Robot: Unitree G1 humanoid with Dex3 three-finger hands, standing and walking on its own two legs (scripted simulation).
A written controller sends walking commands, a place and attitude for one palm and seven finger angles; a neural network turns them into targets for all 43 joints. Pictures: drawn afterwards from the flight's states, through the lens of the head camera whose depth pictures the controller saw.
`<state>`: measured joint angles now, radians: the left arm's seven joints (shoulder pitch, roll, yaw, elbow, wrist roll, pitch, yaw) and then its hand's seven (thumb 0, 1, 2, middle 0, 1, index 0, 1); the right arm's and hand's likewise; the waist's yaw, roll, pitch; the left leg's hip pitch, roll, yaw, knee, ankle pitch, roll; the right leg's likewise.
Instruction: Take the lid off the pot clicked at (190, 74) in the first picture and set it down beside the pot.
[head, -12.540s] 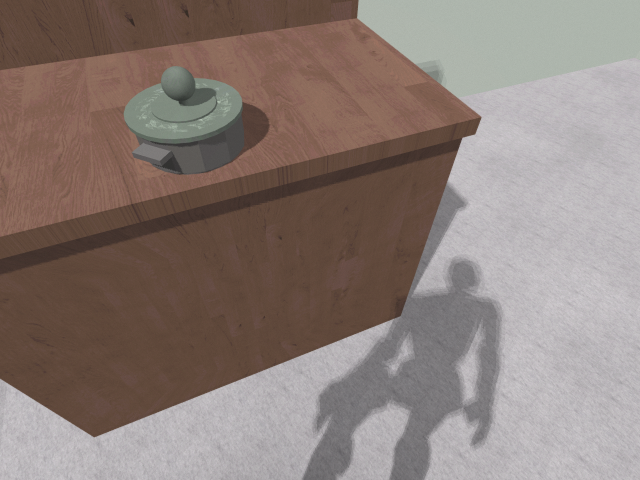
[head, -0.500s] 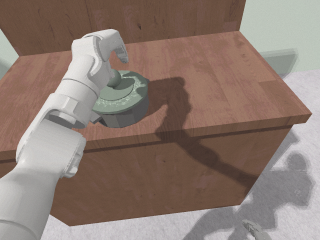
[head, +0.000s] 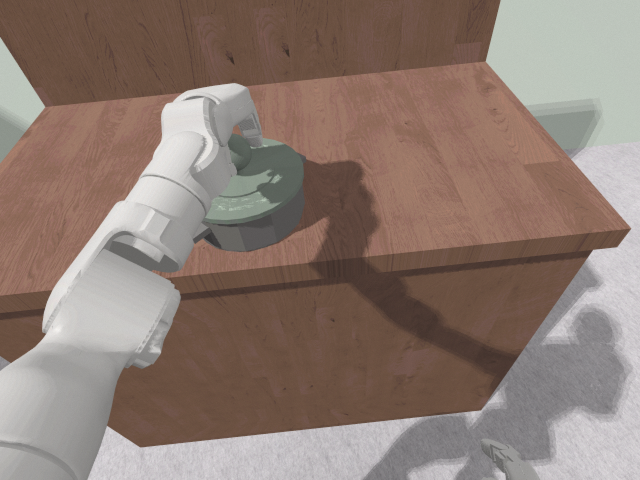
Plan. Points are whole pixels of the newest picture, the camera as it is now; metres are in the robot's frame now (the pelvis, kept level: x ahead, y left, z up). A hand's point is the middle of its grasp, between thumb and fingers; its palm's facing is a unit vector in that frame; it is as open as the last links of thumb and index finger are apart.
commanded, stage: lower the open fingers around the knob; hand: left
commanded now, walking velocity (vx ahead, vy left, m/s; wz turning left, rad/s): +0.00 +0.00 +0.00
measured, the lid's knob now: (233, 152) +0.50 +0.13 +0.17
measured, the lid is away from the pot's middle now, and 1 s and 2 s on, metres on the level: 0.00 0.00 0.00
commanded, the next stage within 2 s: close the fingers and squeeze the knob in 0.20 s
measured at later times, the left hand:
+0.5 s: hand (238, 155) +0.47 +0.11 +0.19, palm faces -0.34 -0.12 -0.93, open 10.2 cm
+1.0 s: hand (230, 159) +0.46 +0.12 +0.19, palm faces -0.33 -0.11 -0.94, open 8.2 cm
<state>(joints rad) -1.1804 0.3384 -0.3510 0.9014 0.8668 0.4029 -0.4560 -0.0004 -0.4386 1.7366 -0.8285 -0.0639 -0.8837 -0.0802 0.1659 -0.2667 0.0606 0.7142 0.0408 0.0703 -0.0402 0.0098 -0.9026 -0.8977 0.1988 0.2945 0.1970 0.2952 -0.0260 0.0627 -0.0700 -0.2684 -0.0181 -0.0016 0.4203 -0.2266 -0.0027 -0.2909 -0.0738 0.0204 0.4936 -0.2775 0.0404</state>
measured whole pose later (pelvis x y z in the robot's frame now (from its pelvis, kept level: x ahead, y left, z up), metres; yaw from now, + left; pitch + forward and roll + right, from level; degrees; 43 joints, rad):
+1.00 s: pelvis +0.01 +0.00 +0.00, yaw -1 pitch +5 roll +1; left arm -1.14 0.35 -0.32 0.90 0.86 0.39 -0.46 0.00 0.09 1.04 -0.56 -0.83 -0.65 -0.87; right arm 0.17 -0.27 0.06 0.71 0.04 0.06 -0.04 0.01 -0.90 -0.90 0.20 0.29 0.20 0.30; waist -0.03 0.07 -0.07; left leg -0.26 -0.01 0.01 0.41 -0.24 0.00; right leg -0.28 -0.07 0.03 0.49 -0.28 0.04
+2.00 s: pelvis +0.01 +0.00 +0.00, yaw -1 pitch +5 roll +1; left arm -1.16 0.35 -0.34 0.92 0.86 0.39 -0.47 0.02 0.23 0.89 -0.57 -0.92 -0.67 -0.96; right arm 0.19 -0.27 0.05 0.73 0.03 0.04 -0.05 0.01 -0.90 -0.90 0.20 0.29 0.20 0.30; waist -0.04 0.07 -0.07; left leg -0.26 -0.01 0.01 0.41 -0.24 0.00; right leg -0.29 -0.07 0.03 0.48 -0.28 0.04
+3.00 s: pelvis +0.00 +0.00 +0.00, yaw -1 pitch +4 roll +2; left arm -1.36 0.38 -0.29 0.98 0.89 0.41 -0.51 0.03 0.21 0.89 -0.59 -0.92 -0.70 -0.98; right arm 0.22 -0.28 0.06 0.74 0.03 0.00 -0.06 0.01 -0.90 -0.90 0.20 0.29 0.20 0.30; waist -0.04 0.07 -0.08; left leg -0.24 -0.01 0.02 0.38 -0.22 -0.01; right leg -0.28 -0.06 0.04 0.48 -0.27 0.04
